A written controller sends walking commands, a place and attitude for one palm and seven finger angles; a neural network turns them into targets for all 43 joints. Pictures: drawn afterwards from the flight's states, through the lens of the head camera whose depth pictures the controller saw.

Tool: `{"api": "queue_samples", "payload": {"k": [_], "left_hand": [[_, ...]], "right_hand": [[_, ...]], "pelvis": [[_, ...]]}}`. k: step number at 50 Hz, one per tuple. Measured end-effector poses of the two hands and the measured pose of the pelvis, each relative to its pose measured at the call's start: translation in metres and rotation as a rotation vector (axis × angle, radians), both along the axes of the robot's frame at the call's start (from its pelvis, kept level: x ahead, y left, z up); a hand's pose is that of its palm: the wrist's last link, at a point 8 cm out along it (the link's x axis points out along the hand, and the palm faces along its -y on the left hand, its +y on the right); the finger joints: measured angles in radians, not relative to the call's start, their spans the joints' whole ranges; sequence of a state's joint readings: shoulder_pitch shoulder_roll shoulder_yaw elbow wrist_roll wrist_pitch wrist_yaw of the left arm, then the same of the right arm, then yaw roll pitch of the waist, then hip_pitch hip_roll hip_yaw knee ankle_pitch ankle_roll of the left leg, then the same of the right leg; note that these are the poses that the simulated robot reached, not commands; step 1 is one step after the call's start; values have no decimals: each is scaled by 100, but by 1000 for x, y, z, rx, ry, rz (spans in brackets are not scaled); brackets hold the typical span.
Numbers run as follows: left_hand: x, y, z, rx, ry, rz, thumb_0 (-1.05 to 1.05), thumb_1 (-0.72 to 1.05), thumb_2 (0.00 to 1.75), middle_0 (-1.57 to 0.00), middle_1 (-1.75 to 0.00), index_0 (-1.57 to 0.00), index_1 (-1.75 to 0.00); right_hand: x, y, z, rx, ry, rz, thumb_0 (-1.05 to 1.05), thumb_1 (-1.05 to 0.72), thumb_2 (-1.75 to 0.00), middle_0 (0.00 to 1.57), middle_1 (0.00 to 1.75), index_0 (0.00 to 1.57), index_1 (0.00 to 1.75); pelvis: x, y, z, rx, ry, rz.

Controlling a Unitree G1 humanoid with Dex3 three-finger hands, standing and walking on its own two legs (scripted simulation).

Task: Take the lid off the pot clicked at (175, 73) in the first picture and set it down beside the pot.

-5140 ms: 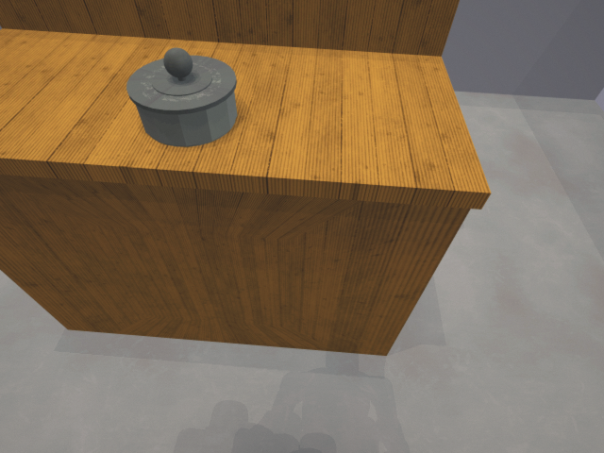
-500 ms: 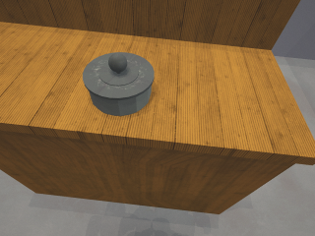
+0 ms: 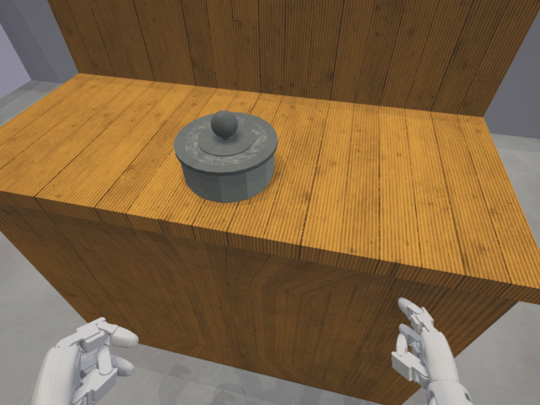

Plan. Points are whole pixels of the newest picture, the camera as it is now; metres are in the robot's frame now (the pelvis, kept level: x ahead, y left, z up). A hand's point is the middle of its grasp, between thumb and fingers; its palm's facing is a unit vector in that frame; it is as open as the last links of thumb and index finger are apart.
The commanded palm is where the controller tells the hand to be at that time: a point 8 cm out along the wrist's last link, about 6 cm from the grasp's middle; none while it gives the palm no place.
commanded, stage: lift the closed hand beside the body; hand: left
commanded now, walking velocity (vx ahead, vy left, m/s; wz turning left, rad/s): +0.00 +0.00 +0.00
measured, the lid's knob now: (224, 124) +0.51 +0.16 +0.16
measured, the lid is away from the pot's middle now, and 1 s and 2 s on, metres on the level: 0.00 0.00 0.00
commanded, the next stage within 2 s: raise the hand higher, near the body in 0.12 s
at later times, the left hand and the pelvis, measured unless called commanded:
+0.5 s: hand (110, 317) +0.17 +0.21 +0.12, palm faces +0.27 -0.83 -0.49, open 3.1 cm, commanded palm +0.12 +0.25 +0.16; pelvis +0.02 -0.02 +0.00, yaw -2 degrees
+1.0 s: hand (92, 257) +0.20 +0.23 +0.19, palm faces +0.35 -0.82 -0.45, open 3.1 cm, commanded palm +0.15 +0.27 +0.21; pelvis +0.03 +0.00 +0.00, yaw -2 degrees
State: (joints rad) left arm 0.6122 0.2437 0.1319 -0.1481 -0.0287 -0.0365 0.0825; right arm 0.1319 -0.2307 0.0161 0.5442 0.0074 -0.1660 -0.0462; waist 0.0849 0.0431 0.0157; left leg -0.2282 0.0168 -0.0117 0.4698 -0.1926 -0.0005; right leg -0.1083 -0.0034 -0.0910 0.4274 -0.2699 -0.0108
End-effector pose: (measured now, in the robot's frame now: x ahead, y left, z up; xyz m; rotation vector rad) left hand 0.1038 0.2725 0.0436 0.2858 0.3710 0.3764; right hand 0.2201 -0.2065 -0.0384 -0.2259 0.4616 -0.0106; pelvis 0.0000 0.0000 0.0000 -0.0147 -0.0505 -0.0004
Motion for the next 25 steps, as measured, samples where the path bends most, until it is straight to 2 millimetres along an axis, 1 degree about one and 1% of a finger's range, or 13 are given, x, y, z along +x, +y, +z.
{"api": "queue_samples", "payload": {"k": [4,7,11,14,16,19,22,25], "left_hand": [[4,-10,25,35,-79,-36,2,90,89,-108,-127,-109,-126],[9,-11,45,86,-139,-58,2,89,89,-117,-136,-118,-136],[16,-13,62,139,-175,-88,2,89,89,-124,-143,-125,-143],[21,-17,78,182,-208,-123,2,89,89,-127,-146,-127,-146],[24,-19,87,211,-228,-140,2,89,89,-128,-147,-128,-147],[26,-18,93,235,-234,-152,2,89,89,-129,-149,-129,-148],[28,-18,96,245,-235,-157,2,89,89,-129,-149,-130,-149],[32,-19,104,260,-269,-164,2,89,89,-130,-149,-130,-149]], "right_hand": [[-10,-4,-9,8,31,-13,1,-91,-90,20,30,20,30],[-21,-8,-18,26,67,-43,1,-90,-90,20,30,20,30],[-33,-14,-29,46,109,-78,1,-90,-90,20,30,20,30],[-38,-20,-35,49,124,-96,1,-90,-90,20,30,20,30],[-39,-23,-37,52,131,-111,1,-90,-90,20,30,20,30],[-37,-28,-39,55,136,-133,1,-90,-90,20,30,20,30],[-32,-31,-37,47,128,-140,1,-90,-90,20,30,20,30],[-23,-32,-33,34,106,-134,1,-90,-90,20,30,20,30]], "pelvis": [[2,-6,1,3,-13,-4],[6,-11,1,5,-20,-10],[9,-14,1,6,-26,-19],[11,-15,1,7,-26,-25],[12,-16,1,8,-24,-28],[15,-16,2,11,-19,-33],[17,-16,2,12,-15,-35],[20,-15,2,11,-12,-35]]}}
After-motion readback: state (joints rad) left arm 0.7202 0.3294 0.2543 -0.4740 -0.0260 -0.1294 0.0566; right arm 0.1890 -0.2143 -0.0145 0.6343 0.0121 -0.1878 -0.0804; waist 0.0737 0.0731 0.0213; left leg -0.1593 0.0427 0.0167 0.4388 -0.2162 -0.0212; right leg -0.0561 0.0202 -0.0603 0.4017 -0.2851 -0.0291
